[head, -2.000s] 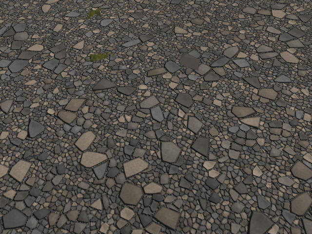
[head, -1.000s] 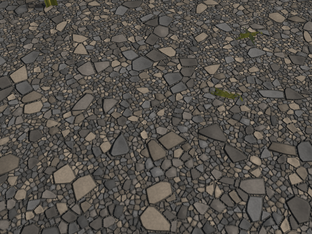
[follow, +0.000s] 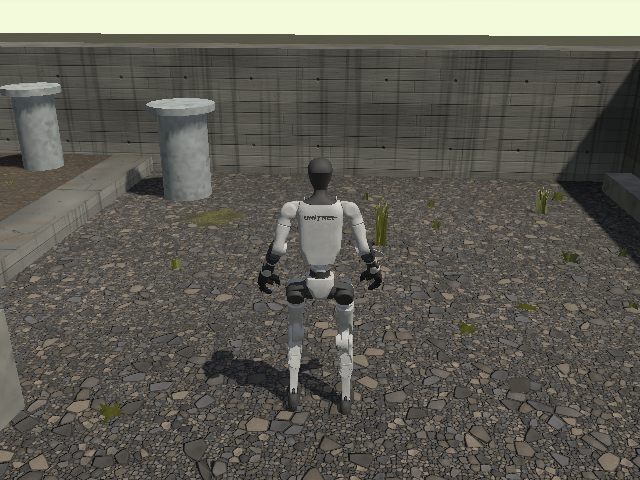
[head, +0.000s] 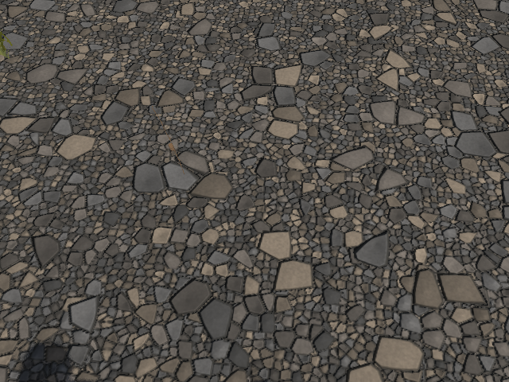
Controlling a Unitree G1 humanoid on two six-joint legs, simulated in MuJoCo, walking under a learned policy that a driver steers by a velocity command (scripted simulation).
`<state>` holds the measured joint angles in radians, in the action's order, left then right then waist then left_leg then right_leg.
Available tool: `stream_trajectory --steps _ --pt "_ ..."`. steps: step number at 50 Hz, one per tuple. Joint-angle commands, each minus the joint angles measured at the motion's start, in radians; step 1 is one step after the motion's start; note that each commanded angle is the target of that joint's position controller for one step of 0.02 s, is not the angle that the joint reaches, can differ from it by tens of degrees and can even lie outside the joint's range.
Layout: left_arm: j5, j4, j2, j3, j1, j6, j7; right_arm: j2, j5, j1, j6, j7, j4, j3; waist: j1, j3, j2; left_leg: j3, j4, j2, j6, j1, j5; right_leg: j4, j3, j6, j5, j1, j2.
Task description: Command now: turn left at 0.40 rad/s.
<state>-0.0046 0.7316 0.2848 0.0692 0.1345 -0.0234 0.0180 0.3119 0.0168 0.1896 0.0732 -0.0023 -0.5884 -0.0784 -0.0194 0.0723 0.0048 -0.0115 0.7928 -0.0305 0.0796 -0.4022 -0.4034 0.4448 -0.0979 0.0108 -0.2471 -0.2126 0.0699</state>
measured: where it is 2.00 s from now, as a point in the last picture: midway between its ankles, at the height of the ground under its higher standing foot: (259, 218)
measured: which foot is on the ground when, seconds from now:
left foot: up 0.00-0.04, down 0.06-0.58, up 0.60-1.00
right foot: down 0.00-0.06, up 0.08-0.56, down 0.58-1.00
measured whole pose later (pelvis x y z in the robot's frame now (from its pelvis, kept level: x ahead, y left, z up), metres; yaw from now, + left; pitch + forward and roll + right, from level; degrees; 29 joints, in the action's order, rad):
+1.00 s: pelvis +0.30 -0.01 +0.00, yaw +3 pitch +2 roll -1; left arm -0.01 0.87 0.27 0.03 0.41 0.07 0.00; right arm 0.26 0.02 0.07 -0.08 0.04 -0.65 -0.04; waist -0.09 0.03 0.05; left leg 0.00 0.57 -0.07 0.00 -0.65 0.08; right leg 0.18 -0.03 -0.06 -0.30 0.08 -0.06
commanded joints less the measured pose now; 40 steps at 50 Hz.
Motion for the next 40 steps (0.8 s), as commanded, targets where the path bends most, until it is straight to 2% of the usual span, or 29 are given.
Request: stream_trajectory --steps 1,2,3,4,5,6,7,8,9,11,13,18,24,26,28,29,30,31,32,33,34,35,36,38,40 --pt "-0.026 -0.049 0.207 0.051 -0.033 0.013 -0.007 0.084 -0.003 0.019 -0.015 0.005 0.072 -0.026 0.019 -0.141 -0.178 0.056 -0.244 0.034 -0.048 0.108 0.117 -0.041 0.151 -0.203 0.415 0.107 0.219" --pt "-0.034 -0.038 0.185 0.042 -0.028 0.014 -0.008 0.088 -0.006 0.059 -0.017 0.005 0.052 -0.029 0.041 -0.145 -0.157 0.064 -0.379 0.052 -0.078 0.211 0.227 0.009 0.127 -0.163 0.367 0.061 0.197" --pt "-0.021 -0.012 0.138 0.026 0.033 0.021 -0.013 0.122 -0.008 0.077 -0.018 -0.002 0.050 -0.037 0.036 -0.167 -0.063 -0.019 -0.441 0.006 -0.108 0.356 0.392 0.097 0.072 -0.085 0.233 -0.035 0.152" --pt "0.045 -0.040 0.047 -0.010 0.047 0.029 -0.024 0.214 -0.017 0.093 -0.020 -0.019 0.074 -0.049 0.004 -0.222 0.250 -0.340 -0.416 -0.266 -0.196 0.524 0.810 0.363 -0.020 0.025 -0.252 -0.249 0.046" --pt "0.024 -0.057 0.096 0.006 -0.016 0.025 -0.012 0.189 -0.049 0.063 -0.040 -0.010 0.084 -0.033 0.047 -0.221 0.249 -0.418 -0.419 -0.379 -0.389 0.369 0.810 0.528 0.073 0.060 -0.433 -0.311 -0.011" --pt "0.002 -0.053 0.157 0.023 -0.036 0.018 -0.005 0.167 -0.046 0.076 -0.057 -0.002 0.067 -0.031 0.073 -0.198 0.170 -0.376 -0.469 -0.317 -0.396 0.346 0.550 0.617 0.103 0.062 -0.397 -0.335 -0.001" --pt "-0.005 -0.048 0.163 0.030 -0.032 0.018 -0.008 0.157 -0.029 0.087 -0.068 -0.001 0.033 -0.030 0.067 -0.166 0.164 -0.342 -0.509 -0.255 -0.343 0.357 0.250 0.635 0.108 0.051 -0.325 -0.385 0.005" --pt "-0.004 -0.028 0.156 0.033 -0.025 0.019 -0.010 0.143 -0.015 0.083 -0.074 -0.004 0.017 -0.025 0.066 -0.135 0.145 -0.334 -0.546 -0.218 -0.300 0.357 -0.013 0.625 0.112 0.043 -0.251 -0.419 0.016" --pt "-0.003 -0.027 0.159 0.034 -0.030 0.020 -0.012 0.136 -0.010 0.072 -0.080 -0.007 0.008 -0.018 0.065 -0.084 0.169 -0.342 -0.591 -0.207 -0.288 0.334 -0.106 0.612 0.113 0.042 -0.172 -0.444 0.017" --pt "-0.012 -0.017 0.149 0.034 -0.024 0.039 -0.020 0.117 -0.019 0.073 -0.093 -0.016 0.000 -0.008 0.055 -0.049 0.175 -0.339 -0.644 -0.196 -0.284 0.329 -0.122 0.596 0.112 0.032 -0.063 -0.456 0.012" --pt "-0.012 -0.008 0.139 0.033 -0.025 0.060 -0.023 0.109 -0.024 0.081 -0.111 -0.021 -0.006 -0.008 0.053 -0.046 0.143 -0.313 -0.661 -0.192 -0.284 0.360 -0.053 0.525 0.117 0.022 0.005 -0.469 0.013" --pt "-0.009 -0.010 0.095 0.012 -0.058 0.084 -0.035 0.139 -0.012 0.098 -0.132 -0.015 -0.035 -0.021 0.065 -0.036 0.123 -0.255 -0.675 -0.196 -0.291 0.330 0.025 0.284 0.111 0.027 0.078 -0.398 0.006" --pt "-0.019 -0.031 0.101 -0.003 -0.097 0.101 -0.054 0.163 0.004 0.141 -0.131 0.002 -0.081 -0.029 0.083 -0.006 0.103 -0.243 -0.641 -0.222 -0.302 0.270 0.015 0.148 0.099 -0.004 0.060 -0.304 -0.006" --pt "-0.022 -0.030 0.109 -0.004 -0.074 0.111 -0.059 0.161 0.007 0.143 -0.127 0.005 -0.092 -0.028 0.062 -0.009 0.097 -0.240 -0.611 -0.226 -0.291 0.257 0.030 0.106 0.088 -0.030 0.062 -0.234 -0.012" --pt "-0.020 0.008 0.123 0.004 0.032 0.115 -0.056 0.139 0.004 0.137 -0.121 0.007 -0.100 -0.019 0.003 -0.040 0.079 -0.202 -0.516 -0.189 -0.258 0.197 0.086 0.054 0.054 -0.053 0.068 -0.056 -0.044" --pt "-0.022 0.039 0.156 0.020 0.146 0.117 -0.046 0.104 -0.006 0.135 -0.122 0.006 -0.101 -0.005 -0.049 -0.091 0.054 -0.152 -0.372 -0.137 -0.225 0.130 0.179 0.038 0.082 -0.076 0.047 0.107 -0.034" --pt "-0.012 0.056 0.239 0.039 0.286 0.119 -0.037 0.034 -0.025 0.118 -0.126 0.005 -0.072 0.021 -0.096 -0.187 -0.134 -0.041 -0.010 -0.032 -0.159 -0.003 0.105 -0.044 0.342 -0.145 -0.012 0.284 0.167" --pt "0.000 0.064 0.320 0.056 0.331 0.122 -0.048 0.024 -0.008 0.152 -0.146 -0.002 -0.026 0.022 -0.072 -0.236 -0.356 -0.034 0.275 0.093 -0.105 -0.299 -0.162 -0.202 0.778 -0.285 -0.285 0.440 0.317" --pt "-0.008 0.051 0.226 0.030 0.278 0.126 -0.053 0.122 0.011 0.129 -0.158 -0.003 -0.043 -0.002 -0.073 -0.168 -0.198 -0.112 0.397 0.032 -0.109 -0.396 -0.132 -0.239 0.782 -0.281 -0.419 0.395 0.317" --pt "-0.007 0.039 0.177 0.014 0.228 0.127 -0.051 0.141 0.022 0.090 -0.162 0.002 -0.039 -0.008 -0.055 -0.089 -0.158 -0.101 0.410 -0.011 -0.126 -0.435 -0.035 -0.238 0.669 -0.249 -0.375 0.330 0.285" --pt "0.001 0.027 0.153 0.006 0.184 0.126 -0.050 0.120 0.014 0.080 -0.162 0.002 -0.050 -0.004 -0.035 -0.066 -0.104 -0.084 0.388 -0.048 -0.126 -0.416 0.050 -0.245 0.575 -0.228 -0.273 0.275 0.239" --pt "0.006 0.022 0.133 -0.001 0.158 0.124 -0.050 0.108 0.001 0.060 -0.162 0.004 -0.049 -0.004 -0.024 -0.038 -0.085 -0.078 0.343 -0.071 -0.120 -0.401 0.112 -0.260 0.503 -0.221 -0.164 0.225 0.206" --pt "0.012 0.018 0.125 -0.006 0.145 0.124 -0.046 0.092 -0.003 0.065 -0.158 0.007 -0.052 -0.004 -0.008 -0.038 -0.103 -0.074 0.316 -0.088 -0.113 -0.352 0.161 -0.278 0.437 -0.210 -0.073 0.181 0.176" --pt "0.007 0.024 0.125 -0.006 0.153 0.128 -0.042 0.066 -0.007 0.071 -0.149 0.010 -0.058 0.001 0.003 -0.043 -0.101 -0.048 0.281 -0.088 -0.090 -0.330 0.222 -0.298 0.349 -0.217 0.102 0.154 0.147" --pt "0.002 0.036 0.137 -0.003 0.174 0.129 -0.036 0.054 -0.013 0.031 -0.145 0.007 -0.043 0.004 -0.001 -0.035 -0.074 -0.033 0.205 -0.087 -0.067 -0.355 0.282 -0.306 0.286 -0.222 0.267 0.160 0.137"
